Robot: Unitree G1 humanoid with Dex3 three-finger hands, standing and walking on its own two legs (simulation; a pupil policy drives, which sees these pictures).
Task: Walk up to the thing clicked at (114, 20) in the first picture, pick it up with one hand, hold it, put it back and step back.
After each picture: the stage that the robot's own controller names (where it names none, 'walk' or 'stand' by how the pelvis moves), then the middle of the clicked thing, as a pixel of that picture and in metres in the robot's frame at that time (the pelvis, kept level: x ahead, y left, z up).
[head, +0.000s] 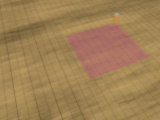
stand; (116, 17) +1.88 -0.49 -0.72
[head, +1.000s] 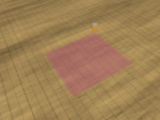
walk; (95, 27) +1.81 -0.06 -0.69
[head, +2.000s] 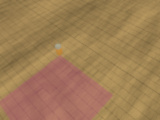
walk; (58, 49) +1.20 +0.30 -0.72
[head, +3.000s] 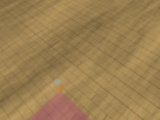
walk; (58, 85) +0.75 +0.25 -0.71
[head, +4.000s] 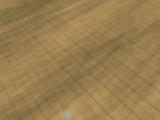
walk; (68, 117) +0.50 +0.19 -0.71
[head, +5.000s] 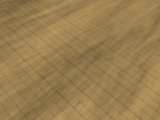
stand; out of the picture +0.38 +0.17 -0.71
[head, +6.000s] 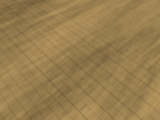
stand; out of the picture +0.36 +0.17 -0.72
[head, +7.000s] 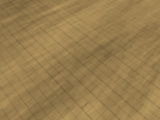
stand; out of the picture +0.34 +0.17 -0.72
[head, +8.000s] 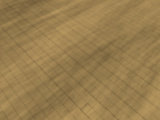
stand; out of the picture +0.36 +0.17 -0.73
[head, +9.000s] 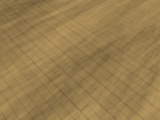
stand; out of the picture +0.35 +0.18 -0.73
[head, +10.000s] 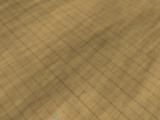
go down; out of the picture +0.36 +0.18 -0.71
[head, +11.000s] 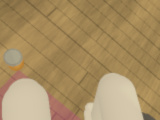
go down; (14, 60) +0.43 +0.22 -0.29
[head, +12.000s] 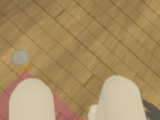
close in; (22, 60) +0.43 +0.22 -0.29
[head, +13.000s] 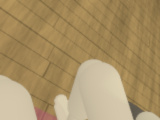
close in; out of the picture +0.41 +0.26 -0.22
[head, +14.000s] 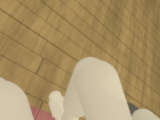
close; out of the picture +0.41 +0.27 -0.22
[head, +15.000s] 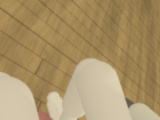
lift; out of the picture +0.38 +0.25 -0.23
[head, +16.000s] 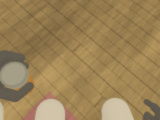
lift; (19, 80) +0.33 +0.20 -0.01
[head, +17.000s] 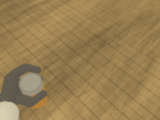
hold; (34, 91) +0.32 +0.17 +0.01
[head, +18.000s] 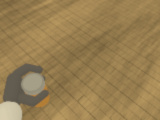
hold; (36, 90) +0.32 +0.16 +0.01
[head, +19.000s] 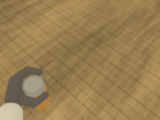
crouch; (37, 93) +0.32 +0.16 -0.02
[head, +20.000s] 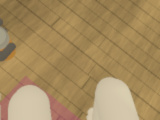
lower; (0, 44) +0.46 +0.22 -0.08
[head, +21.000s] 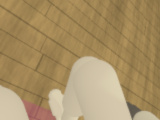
lower; out of the picture +0.43 +0.30 -0.22
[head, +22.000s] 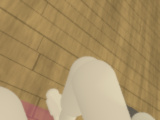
lower; out of the picture +0.43 +0.29 -0.22
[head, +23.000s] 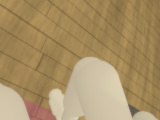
lower; out of the picture +0.42 +0.29 -0.22
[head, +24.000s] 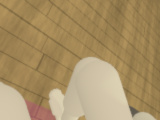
lower; out of the picture +0.42 +0.29 -0.23
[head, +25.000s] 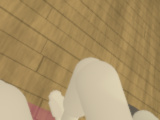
loosen; out of the picture +0.41 +0.25 -0.23
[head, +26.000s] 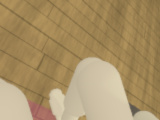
rise; out of the picture +0.41 +0.25 -0.23
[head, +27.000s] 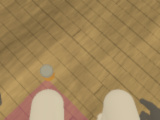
walk; (47, 73) +0.43 +0.18 -0.41
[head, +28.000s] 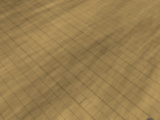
stand; out of the picture +0.36 +0.14 -0.66
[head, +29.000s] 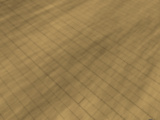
stand; out of the picture +0.37 +0.16 -0.67
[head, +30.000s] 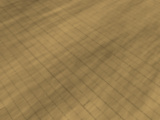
stand; out of the picture +0.37 +0.14 -0.71
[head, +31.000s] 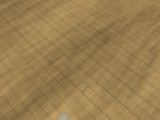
walk; out of the picture +0.40 +0.12 -0.70
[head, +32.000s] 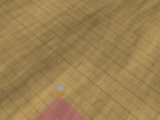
walk; (60, 90) +0.60 +0.12 -0.71
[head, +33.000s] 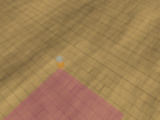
walk; (60, 62) +0.93 +0.27 -0.69
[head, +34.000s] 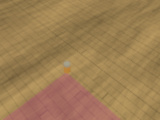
stand; (67, 67) +1.00 +0.15 -0.71
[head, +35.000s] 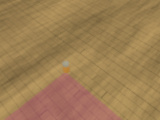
stand; (66, 67) +1.00 +0.16 -0.73
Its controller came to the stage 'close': yes
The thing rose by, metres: 0.71
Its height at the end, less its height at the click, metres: +0.00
